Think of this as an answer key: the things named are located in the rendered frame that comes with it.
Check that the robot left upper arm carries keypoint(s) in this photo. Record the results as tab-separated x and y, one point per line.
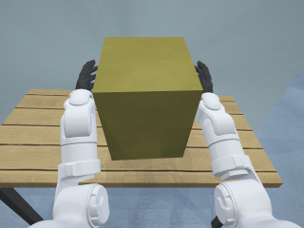
78	206

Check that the table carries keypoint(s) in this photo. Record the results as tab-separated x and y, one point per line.
30	152

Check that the left robot hand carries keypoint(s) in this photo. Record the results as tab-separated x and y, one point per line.
85	77

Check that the robot right upper arm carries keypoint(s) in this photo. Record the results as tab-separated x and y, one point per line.
245	204

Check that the right robot forearm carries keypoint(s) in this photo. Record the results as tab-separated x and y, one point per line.
228	159

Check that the right robot hand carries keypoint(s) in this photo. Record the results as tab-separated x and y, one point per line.
204	77

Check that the left robot forearm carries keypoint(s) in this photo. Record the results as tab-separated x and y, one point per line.
78	138

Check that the carton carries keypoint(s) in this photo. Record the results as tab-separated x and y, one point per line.
147	93

